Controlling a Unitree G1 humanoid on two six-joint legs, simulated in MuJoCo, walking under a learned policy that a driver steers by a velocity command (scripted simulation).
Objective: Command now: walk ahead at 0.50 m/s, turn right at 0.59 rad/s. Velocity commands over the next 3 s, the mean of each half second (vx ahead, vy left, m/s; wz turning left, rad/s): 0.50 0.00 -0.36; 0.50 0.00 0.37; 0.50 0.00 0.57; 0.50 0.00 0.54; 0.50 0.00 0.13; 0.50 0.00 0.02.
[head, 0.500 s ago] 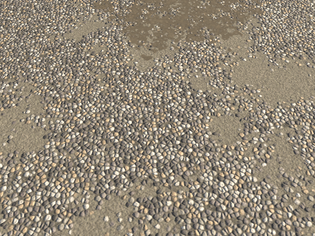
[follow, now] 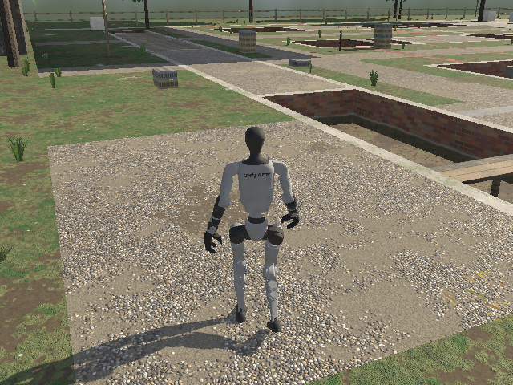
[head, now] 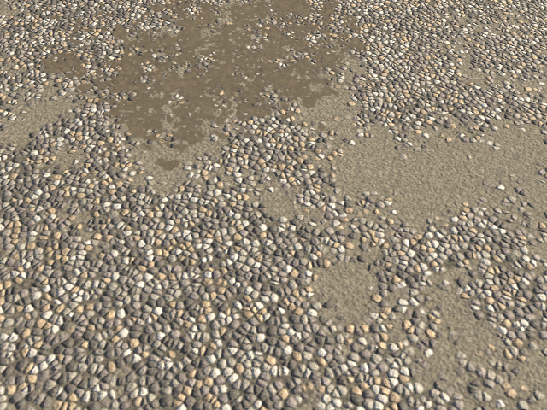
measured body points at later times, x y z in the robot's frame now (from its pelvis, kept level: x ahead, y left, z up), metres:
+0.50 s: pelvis +0.25 -0.06 +0.00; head +0.28 -0.07 +0.45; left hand +0.48 +0.13 -0.09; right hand +0.17 -0.29 -0.14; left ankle +0.11 +0.10 -0.66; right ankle +0.30 -0.14 -0.73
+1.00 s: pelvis +0.51 -0.06 -0.01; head +0.54 -0.06 +0.43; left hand +0.47 +0.19 -0.16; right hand +0.70 -0.29 -0.12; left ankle +0.60 +0.00 -0.73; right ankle +0.31 -0.14 -0.69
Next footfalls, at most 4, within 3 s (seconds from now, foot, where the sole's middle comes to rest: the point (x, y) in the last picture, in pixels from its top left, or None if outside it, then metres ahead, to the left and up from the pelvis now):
0.42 right None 0.33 -0.15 -0.76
0.98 left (300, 339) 0.64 0.00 -0.76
1.50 right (336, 233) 0.98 -0.09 -0.76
2.02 left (224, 203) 1.06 0.25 -0.76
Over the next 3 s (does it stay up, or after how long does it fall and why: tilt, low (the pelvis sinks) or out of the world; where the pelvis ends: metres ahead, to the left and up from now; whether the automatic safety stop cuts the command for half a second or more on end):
stays up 1.41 0.42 0.01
